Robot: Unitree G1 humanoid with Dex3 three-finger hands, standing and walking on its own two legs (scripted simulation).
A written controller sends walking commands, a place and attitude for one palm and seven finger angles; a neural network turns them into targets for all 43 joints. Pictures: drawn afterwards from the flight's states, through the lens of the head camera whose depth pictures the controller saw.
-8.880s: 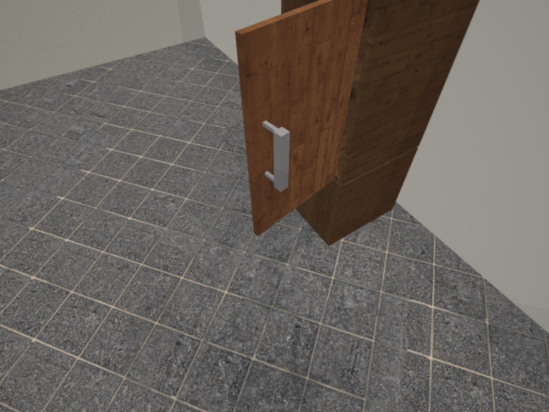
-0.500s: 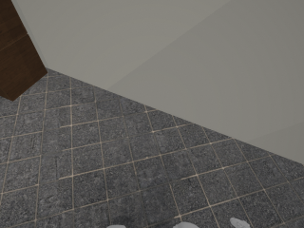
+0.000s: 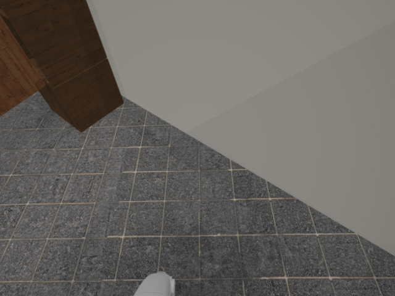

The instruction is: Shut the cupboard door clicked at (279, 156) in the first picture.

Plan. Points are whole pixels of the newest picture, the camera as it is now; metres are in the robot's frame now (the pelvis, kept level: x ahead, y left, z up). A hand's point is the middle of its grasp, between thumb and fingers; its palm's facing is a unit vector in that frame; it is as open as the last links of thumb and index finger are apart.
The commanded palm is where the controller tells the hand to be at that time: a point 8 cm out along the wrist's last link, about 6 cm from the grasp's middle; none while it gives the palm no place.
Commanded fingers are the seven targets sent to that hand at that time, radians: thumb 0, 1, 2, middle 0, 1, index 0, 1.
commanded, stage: walk to a spot facing it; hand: left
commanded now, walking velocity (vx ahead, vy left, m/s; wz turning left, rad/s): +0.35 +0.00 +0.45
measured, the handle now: out of the picture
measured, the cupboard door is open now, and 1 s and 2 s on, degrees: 100 100 100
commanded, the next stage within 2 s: turn to face it in 1.50 s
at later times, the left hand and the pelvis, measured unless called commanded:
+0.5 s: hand (108, 290) +0.16 +0.23 -0.19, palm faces +0.27 -0.95 -0.15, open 7.4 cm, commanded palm none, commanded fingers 0.00 0.90 0.90 -0.20 -0.30 -0.20 -0.30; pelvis +0.20 +0.07 -0.01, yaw +12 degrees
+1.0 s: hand (131, 163) +0.53 +0.25 -0.17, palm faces +0.19 -0.97 -0.16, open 7.4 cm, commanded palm none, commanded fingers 0.00 0.90 0.90 -0.20 -0.30 -0.20 -0.30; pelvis +0.45 +0.06 -0.01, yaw +15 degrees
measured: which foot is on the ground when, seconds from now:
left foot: up 0.00-0.30, down 0.32-0.88, up 0.90-1.00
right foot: down 0.00-0.30, up 0.32-0.84, down 0.86-1.00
